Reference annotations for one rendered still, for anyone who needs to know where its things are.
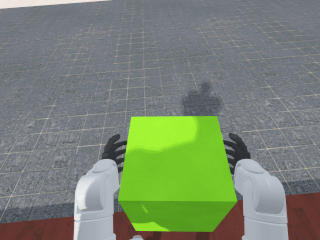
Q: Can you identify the robot right hand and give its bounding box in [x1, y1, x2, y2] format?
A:
[223, 133, 251, 175]

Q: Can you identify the carton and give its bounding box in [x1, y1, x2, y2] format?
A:
[118, 116, 238, 232]

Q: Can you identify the left robot shin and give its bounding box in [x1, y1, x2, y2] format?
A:
[133, 235, 143, 239]

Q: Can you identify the right robot forearm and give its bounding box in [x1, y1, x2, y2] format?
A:
[234, 159, 289, 240]

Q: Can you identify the robot left hand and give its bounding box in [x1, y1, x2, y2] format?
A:
[101, 134, 128, 173]

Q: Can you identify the left robot forearm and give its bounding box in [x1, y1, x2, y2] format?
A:
[73, 159, 120, 240]

